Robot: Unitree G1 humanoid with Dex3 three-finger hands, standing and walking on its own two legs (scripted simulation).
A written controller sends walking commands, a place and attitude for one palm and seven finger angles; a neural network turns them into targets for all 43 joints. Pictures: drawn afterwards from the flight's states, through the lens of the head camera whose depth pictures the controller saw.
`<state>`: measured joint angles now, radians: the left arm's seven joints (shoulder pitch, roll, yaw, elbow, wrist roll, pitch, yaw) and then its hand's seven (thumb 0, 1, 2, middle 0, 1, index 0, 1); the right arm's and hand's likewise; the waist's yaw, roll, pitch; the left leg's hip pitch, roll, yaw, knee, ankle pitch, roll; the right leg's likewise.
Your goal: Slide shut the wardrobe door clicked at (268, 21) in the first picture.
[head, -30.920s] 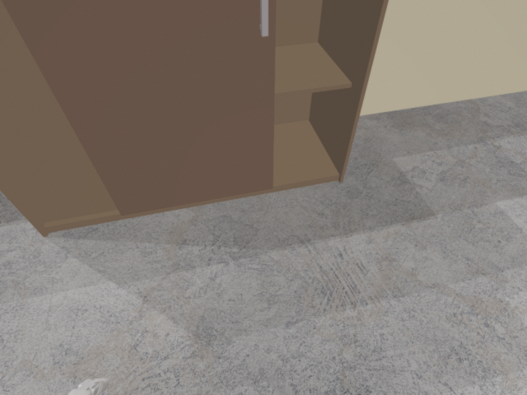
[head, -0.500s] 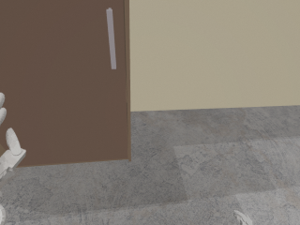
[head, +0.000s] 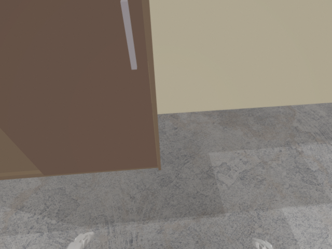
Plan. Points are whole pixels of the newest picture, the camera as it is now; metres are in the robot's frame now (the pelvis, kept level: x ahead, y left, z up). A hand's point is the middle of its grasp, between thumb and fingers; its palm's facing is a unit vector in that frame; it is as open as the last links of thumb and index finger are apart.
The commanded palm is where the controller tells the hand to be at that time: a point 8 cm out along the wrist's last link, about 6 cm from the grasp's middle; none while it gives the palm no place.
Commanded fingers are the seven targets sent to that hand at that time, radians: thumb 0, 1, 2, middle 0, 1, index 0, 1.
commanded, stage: let the arm hang, fingers relaxed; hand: left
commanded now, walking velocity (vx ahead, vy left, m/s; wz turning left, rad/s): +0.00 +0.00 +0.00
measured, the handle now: (130, 36) +0.73 +0.15 +0.19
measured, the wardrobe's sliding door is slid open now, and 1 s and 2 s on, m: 0.00 0.00 0.00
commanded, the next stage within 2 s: look to check the result in 0.88 s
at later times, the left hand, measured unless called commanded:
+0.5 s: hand out of the picture +0.00 +0.20 -0.15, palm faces -0.03 -0.97 -0.23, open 7.4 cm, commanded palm none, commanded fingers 0.00 0.90 0.90 -0.20 -0.30 -0.20 -0.30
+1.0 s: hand out of the picture +0.01 +0.19 -0.15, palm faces -0.04 -0.98 -0.19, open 7.4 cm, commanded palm none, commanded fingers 0.00 0.90 0.90 -0.20 -0.30 -0.20 -0.30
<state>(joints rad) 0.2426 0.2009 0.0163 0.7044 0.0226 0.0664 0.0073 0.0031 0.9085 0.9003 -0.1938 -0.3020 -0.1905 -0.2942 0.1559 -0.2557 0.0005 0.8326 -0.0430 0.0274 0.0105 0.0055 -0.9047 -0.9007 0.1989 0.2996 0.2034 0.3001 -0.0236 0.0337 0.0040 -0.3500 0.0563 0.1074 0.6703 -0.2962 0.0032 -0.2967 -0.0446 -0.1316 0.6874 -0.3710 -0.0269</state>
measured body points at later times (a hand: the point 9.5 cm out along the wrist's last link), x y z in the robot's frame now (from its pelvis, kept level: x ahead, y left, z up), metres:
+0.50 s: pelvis +0.01 +0.02 +0.03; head +0.02 +0.01 +0.48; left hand +0.00 +0.25 -0.13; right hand +0.00 -0.20 -0.14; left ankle +0.04 +0.12 -0.72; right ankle +0.00 -0.10 -0.72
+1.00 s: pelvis +0.01 +0.02 +0.03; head +0.02 +0.02 +0.48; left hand +0.01 +0.24 -0.14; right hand -0.01 -0.19 -0.14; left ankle +0.04 +0.12 -0.72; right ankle +0.00 -0.10 -0.72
